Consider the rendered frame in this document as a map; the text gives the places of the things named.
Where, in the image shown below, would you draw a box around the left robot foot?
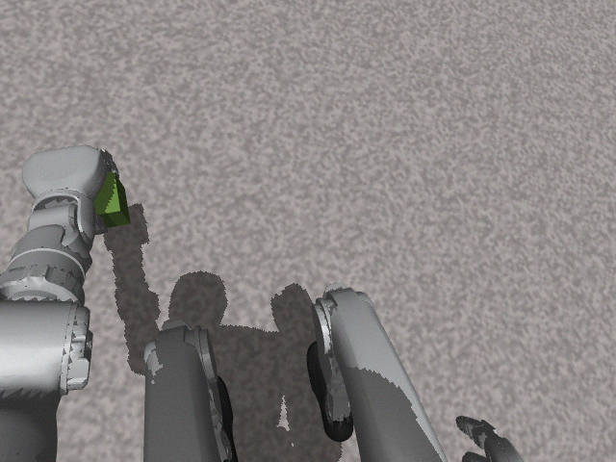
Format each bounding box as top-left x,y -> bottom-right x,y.
217,376 -> 239,462

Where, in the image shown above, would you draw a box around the right robot hand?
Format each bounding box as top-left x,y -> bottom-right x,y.
456,416 -> 524,462

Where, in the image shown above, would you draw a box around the left robot hand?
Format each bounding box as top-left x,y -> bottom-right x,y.
22,145 -> 119,235

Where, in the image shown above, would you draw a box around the small box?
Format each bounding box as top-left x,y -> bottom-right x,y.
93,172 -> 131,228

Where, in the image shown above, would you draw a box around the left robot arm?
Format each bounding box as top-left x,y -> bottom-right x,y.
0,190 -> 95,462

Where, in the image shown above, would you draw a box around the right robot foot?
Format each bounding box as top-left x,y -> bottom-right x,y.
307,341 -> 353,442

